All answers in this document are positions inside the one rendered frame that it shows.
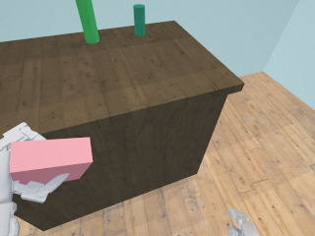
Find robot left hand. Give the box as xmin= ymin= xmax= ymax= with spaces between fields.
xmin=0 ymin=122 xmax=70 ymax=204

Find robot left forearm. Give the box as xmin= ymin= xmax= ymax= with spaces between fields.
xmin=0 ymin=201 xmax=20 ymax=236

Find sponge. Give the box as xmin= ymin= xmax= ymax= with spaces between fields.
xmin=9 ymin=137 xmax=93 ymax=185

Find table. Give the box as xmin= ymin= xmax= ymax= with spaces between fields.
xmin=0 ymin=21 xmax=245 ymax=231

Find robot right hand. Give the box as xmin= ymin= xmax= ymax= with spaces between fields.
xmin=227 ymin=207 xmax=259 ymax=236

